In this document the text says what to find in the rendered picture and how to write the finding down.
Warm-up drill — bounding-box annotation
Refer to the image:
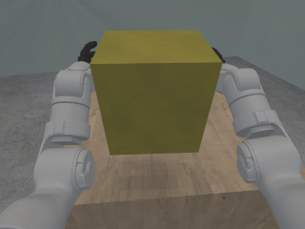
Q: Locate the pedestal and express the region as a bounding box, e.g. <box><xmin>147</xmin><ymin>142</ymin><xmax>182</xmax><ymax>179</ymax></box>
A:
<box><xmin>64</xmin><ymin>91</ymin><xmax>305</xmax><ymax>229</ymax></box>

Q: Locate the right robot hand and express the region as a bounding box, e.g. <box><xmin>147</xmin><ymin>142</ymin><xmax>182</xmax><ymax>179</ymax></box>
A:
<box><xmin>212</xmin><ymin>47</ymin><xmax>226</xmax><ymax>64</ymax></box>

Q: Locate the right robot upper arm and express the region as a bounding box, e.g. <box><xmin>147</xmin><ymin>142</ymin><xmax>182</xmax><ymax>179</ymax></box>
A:
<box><xmin>236</xmin><ymin>135</ymin><xmax>305</xmax><ymax>229</ymax></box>

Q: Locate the carton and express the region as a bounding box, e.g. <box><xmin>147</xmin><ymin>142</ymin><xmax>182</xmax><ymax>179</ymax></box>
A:
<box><xmin>90</xmin><ymin>30</ymin><xmax>223</xmax><ymax>156</ymax></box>

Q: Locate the robot left forearm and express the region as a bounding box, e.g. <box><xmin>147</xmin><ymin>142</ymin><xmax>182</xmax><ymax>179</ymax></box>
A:
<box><xmin>33</xmin><ymin>61</ymin><xmax>95</xmax><ymax>187</ymax></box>

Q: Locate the left robot upper arm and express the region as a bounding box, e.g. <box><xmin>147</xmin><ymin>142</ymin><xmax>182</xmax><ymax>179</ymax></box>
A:
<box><xmin>0</xmin><ymin>147</ymin><xmax>96</xmax><ymax>229</ymax></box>

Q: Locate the left robot hand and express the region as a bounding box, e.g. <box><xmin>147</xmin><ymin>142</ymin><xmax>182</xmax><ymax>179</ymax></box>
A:
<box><xmin>77</xmin><ymin>41</ymin><xmax>97</xmax><ymax>64</ymax></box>

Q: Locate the robot right forearm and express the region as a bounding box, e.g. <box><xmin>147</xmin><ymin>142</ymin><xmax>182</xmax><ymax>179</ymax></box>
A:
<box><xmin>215</xmin><ymin>63</ymin><xmax>302</xmax><ymax>174</ymax></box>

